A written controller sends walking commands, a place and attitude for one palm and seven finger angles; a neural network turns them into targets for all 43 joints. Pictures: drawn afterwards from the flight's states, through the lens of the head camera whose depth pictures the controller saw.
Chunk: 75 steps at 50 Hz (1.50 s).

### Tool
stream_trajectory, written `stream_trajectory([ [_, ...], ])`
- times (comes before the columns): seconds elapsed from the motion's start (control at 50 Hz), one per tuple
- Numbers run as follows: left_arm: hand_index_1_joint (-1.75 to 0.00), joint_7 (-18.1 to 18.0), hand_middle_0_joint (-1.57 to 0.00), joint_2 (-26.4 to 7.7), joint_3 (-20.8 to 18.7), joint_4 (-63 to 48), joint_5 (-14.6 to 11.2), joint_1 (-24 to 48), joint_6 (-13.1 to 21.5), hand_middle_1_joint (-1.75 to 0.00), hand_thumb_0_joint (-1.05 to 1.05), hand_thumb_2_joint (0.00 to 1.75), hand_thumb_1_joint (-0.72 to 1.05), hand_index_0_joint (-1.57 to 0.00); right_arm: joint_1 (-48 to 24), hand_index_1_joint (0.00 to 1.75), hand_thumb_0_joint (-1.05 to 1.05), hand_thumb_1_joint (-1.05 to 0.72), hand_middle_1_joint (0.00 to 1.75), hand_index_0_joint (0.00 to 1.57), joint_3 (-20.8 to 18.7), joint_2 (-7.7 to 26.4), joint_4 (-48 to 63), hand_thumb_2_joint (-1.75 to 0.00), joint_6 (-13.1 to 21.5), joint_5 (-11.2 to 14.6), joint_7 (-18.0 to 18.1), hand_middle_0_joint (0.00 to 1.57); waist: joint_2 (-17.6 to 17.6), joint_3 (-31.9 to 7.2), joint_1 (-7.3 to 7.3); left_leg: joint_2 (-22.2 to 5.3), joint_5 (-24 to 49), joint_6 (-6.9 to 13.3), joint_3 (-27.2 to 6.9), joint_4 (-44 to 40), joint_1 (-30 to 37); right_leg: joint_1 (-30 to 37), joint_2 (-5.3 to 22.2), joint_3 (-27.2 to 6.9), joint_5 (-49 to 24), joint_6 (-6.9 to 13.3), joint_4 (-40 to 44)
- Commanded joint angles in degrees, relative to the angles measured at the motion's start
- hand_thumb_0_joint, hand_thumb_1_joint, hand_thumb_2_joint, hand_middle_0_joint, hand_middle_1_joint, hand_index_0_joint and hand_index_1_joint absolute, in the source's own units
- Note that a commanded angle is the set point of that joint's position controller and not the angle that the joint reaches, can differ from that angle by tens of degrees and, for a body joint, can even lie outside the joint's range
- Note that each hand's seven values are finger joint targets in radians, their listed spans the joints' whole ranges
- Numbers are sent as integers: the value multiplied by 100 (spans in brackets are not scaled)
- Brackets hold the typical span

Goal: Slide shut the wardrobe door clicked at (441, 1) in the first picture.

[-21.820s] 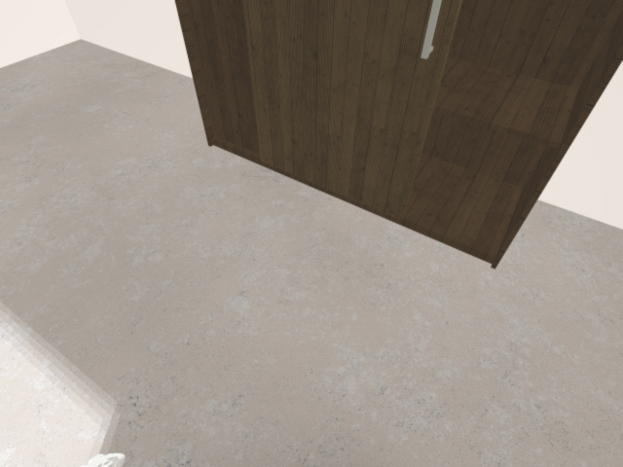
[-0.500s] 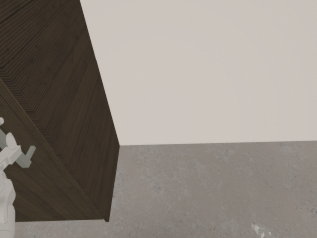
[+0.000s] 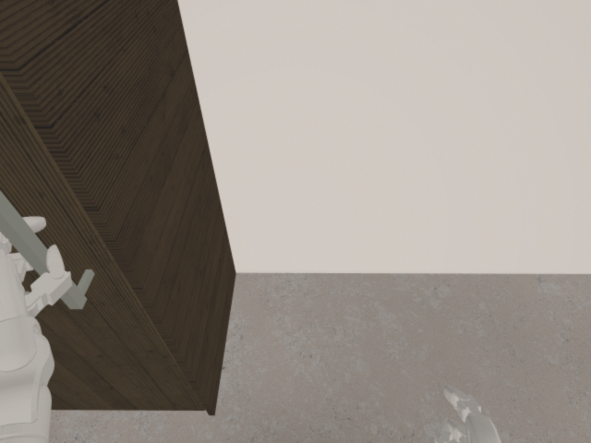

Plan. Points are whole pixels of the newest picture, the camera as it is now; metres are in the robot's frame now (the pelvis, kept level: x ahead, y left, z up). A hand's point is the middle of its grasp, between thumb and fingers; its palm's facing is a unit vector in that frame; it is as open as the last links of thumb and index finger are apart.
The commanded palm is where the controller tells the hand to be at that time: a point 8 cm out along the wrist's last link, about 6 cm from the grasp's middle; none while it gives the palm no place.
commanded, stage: stop walking and hold the door there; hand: left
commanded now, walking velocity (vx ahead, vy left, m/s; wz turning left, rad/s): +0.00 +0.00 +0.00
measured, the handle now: (27, 219) +0.31 +0.37 +0.16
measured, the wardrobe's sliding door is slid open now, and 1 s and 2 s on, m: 0.00 0.00 0.00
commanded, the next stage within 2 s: loosen the grip on the handle in 1.68 s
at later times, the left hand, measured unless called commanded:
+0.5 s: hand (58, 277) +0.27 +0.33 +0.10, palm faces +0.58 -0.76 -0.29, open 6.7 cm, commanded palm +0.22 +0.33 +0.11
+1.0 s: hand (52, 280) +0.26 +0.34 +0.11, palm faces +0.39 -0.91 -0.15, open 6.6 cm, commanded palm +0.22 +0.34 +0.11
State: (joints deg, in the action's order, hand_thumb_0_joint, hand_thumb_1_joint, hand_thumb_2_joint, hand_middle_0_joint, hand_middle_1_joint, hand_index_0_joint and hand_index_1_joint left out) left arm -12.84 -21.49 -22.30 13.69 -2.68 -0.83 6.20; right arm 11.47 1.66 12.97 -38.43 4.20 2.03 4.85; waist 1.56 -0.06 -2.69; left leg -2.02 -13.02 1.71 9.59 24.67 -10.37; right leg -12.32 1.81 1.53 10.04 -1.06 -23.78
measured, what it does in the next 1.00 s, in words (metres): steps to the left: right foot, then left foot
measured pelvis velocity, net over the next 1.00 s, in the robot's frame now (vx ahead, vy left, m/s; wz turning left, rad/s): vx -0.05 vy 0.12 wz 0.05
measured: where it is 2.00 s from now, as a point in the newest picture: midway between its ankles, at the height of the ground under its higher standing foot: outside the picture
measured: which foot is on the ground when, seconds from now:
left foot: down 0.00-0.80, up 0.82-0.98, down 1.00-1.00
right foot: down 0.00-0.54, up 0.56-0.78, down 0.80-1.00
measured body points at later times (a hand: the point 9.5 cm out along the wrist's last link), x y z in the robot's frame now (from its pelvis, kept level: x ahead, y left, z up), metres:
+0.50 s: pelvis -0.02 +0.03 -0.01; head +0.01 +0.02 +0.44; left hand +0.23 +0.37 +0.12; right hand +0.17 -0.22 -0.10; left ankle +0.01 +0.09 -0.74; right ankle +0.03 -0.13 -0.74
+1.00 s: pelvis -0.05 +0.12 -0.02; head +0.01 +0.11 +0.43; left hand +0.23 +0.38 +0.12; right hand +0.15 -0.11 -0.13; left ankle -0.04 +0.29 -0.74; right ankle -0.05 -0.05 -0.74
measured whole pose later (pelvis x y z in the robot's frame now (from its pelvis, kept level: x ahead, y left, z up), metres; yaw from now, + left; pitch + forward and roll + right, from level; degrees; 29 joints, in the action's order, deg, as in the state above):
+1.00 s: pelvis -0.05 +0.12 -0.02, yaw +3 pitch +0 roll +1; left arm -11.1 -11.6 -8.8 -4.2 -3.6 2.9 5.9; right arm 7.7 1.0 15.4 -35.7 0.9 1.0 3.3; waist 1.0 6.8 -1.9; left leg -3.7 -14.1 -0.8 0.1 35.0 -18.2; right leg -17.3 11.4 5.7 19.3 -4.2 -38.1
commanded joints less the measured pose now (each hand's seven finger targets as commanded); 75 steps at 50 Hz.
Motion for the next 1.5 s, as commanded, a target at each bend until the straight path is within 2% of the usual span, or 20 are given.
stream_trajectory([
  [0.0, -140, 234, -45, -854, 361, -1282, 138, 1014, 417, -140, 0, 90, 90, -45, -467, 30, 0, -90, 30, 20, -340, 811, 763, -90, 237, -19, 65, 20, 222, -709, 314, -721, 425, -50, -747, -695, 291, 142, 132, -332, -842, 139, 127],
  [0.18, -140, 245, -45, -725, 448, -1690, 122, 842, 442, -140, 0, 90, 90, -45, -516, 30, 0, -90, 30, 20, -349, 790, 797, -90, 223, -23, 87, 20, 263, -751, 321, -712, 861, -111, -724, -623, 390, 175, 129, -273, -1050, 125, 19],
  [0.42, -140, 189, -45, -732, 615, -1974, 142, 900, 365, -140, 0, 90, 90, -45, -643, 30, 0, -90, 30, 20, -460, 811, 998, -90, -176, -16, 43, 20, -428, -1098, 324, -397, 759, -96, -837, 474, 36, -181, 1226, -977, -1704, 395, -254],
  [0.54, -140, 273, -45, -178, 1212, -2696, 93, 1179, 498, -140, 0, 90, 90, -45, -836, 30, 0, -90, 30, 20, -399, 800, 1123, -90, -4, 11, -11, 20, 1272, -880, 264, -1308, 759, 370, -1808, -950, 183, -1072, 257, 173, 1743, 41, -2711],
  [0.62, -140, 329, -45, 21, 1474, -2768, 54, 1278, 329, -140, 0, 90, 90, -45, -718, 30, 0, -90, 30, 20, -425, 802, 948, -90, 226, -34, -152, 20, 391, -952, 289, -1169, 2113, 623, -1499, -484, 804, -1184, 335, 339, 1712, -45, -2716],
  [0.72, -140, 347, -45, -18, 1528, -2953, 0, 1292, 120, -140, 0, 90, 90, -45, -976, 30, 0, -90, 30, 20, -283, 751, 1047, -90, 279, -93, -281, 20, 622, -983, 84, -854, 1858, 102, -1220, -524, 310, 86, 393, 547, 1075, 143, -923],
  [0.76, -140, 318, -45, -213, 1425, -2843, 39, 1094, 111, -140, 0, 90, 90, -45, -1112, 30, 0, -90, 30, 20, -272, 754, 1117, -90, 163, -113, -333, 20, -383, -915, -31, -386, 1044, -366, -1137, 989, -799, 991, 1429, -665, -200, 747, 385],
  [0.78, -140, 310, -45, -252, 1470, -2742, 3, 1194, 199, -140, 0, 90, 90, -45, -1099, 30, 0, -90, 30, 20, -242, 693, 1179, -90, 82, -40, -350, 20, -2024, -715, 35, 183, -1134, -441, -1264, 2928, -1964, 1089, 3115, -3001, -1443, 1506, 738],
  [0.8, -140, 323, -45, -165, 1385, -2402, -130, 1461, 186, -140, 0, 90, 90, -45, -848, 30, 0, -90, 30, 20, -405, 934, 1002, -90, 91, -21, -367, 20, -1818, -675, 182, 102, -1693, -451, -1781, 4006, -2187, 897, 3445, -2840, -2324, 1549, 569],
  [0.82, -140, 361, -45, 397, 1910, -2751, -94, 1768, 258, -140, 0, 90, 90, -45, -912, 30, 0, -90, 30, 20, -267, 606, 1006, -90, 85, -15, -372, 20, -1587, -826, 184, -49, -1525, -433, -2023, 4359, -2364, 1188, 3205, -2046, -2787, 1367, 80],
  [0.86, -140, 327, -45, -214, 1246, -2663, 80, 1768, 488, -140, 0, 90, 90, -45, -780, 30, 0, -90, 30, 20, -203, 574, 826, -90, -6, -95, -254, 20, -1369, -1038, 298, -237, -1513, -345, -1627, 3308, -1731, 1059, 2424, -742, -3443, 847, -404],
  [0.94, -140, 460, -45, 464, 1917, -3520, 67, 1953, 559, -140, 0, 90, 90, -45, -908, 30, 0, -90, 30, 20, -229, 373, 1034, -90, -110, -123, -61, 20, -222, -1214, 424, 178, 599, -254, -328, 111, 664, -71, 1119, 290, -1490, 290, -1495],
  [0.98, -140, 494, -45, 993, 2584, -4153, 58, 2029, 632, -140, 0, 90, 90, -45, -736, 30, 0, -90, 30, 20, -311, 621, 1235, -90, 24, -57, -93, 20, 1681, -1295, 410, -1619, 2600, 692, -2530, -366, 1084, -1328, 101, 297, 2297, -78, -3196],
  [1.0, -140, 546, -45, 1174, 2798, -3879, 132, 2029, 613, -140, 0, 90, 90, -45, -589, 30, 0, -90, 30, 20, -365, 567, 1163, -90, 102, -24, -144, 20, 1033, -1038, 431, -1667, 2472, 944, -2564, -360, 694, -1288, -82, 72, 2361, -18, -3423],
  [1.06, -140, 549, -45, 864, 2639, -4197, 167, 2245, 524, -140, 0, 90, 90, -45, -713, 30, 0, -90, 30, 20, -293, 462, 964, -90, 161, -113, -275, 20, 922, -1329, 431, -1323, 3521, 726, -2021, 93, 1118, -901, 16, -35, 1495, 33, -2306],
  [1.14, -140, 662, -45, 1146, 3026, -3758, 242, 2325, 428, -140, 0, 90, 90, -45, -812, 30, 0, -90, 30, 20, -208, 416, 1037, -90, 158, -104, -390, 20, 855, -1304, 375, -1128, 2393, 348, -1495, 303, 592, 270, -57, -80, 26, 135, -428],
  [1.22, -140, 764, -45, 1550, 3409, -3331, 144, 2282, 327, -140, 0, 90, 90, -45, -682, 30, 0, -90, 30, 20, -223, 348, 1067, -90, 94, -84, -298, 20, -1172, -1453, 498, -287, 1022, -94, -1022, 807, 552, 239, 626, -802, -1372, 526, 28],
  [1.3, -140, 779, -45, 1497, 3400, -3284, 135, 2253, 355, -140, 0, 90, 90, -45, -749, 30, 0, -90, 30, 20, -185, 402, 1136, -90, -1, -118, -201, 20, 449, -1390, 431, -1051, 1898, 227, -1824, -275, 813, -126, -121, -44, -420, 63, -747],
  [1.38, -140, 806, -45, 1645, 3576, -3287, 116, 2264, 333, -140, 0, 90, 90, -45, -734, 30, 0, -90, 30, 20, -179, 330, 1154, -90, 6, -155, -215, 20, 724, -1169, 406, -1466, 2625, 480, -2152, -558, 1050, -672, -186, -153, 1084, 79, -1318],
  [1.48, -140, 765, -45, 1573, 3528, -3209, 189, 2201, 295, -140, 0, 90, 90, -45, -768, 30, 0, -90, 30, 20, -177, 348, 1159, -90, 42, -120, -248, 20, 462, -1324, 370, -991, 2477, 170, -1334, 22, 838, 107, -45, -223, -475, 108, -92],
])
